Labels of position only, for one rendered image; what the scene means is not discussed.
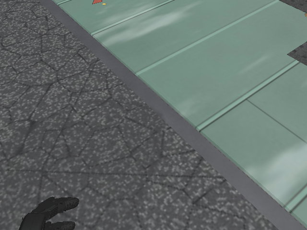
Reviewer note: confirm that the robot left hand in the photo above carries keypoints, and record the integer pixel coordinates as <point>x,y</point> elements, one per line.
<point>36,220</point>

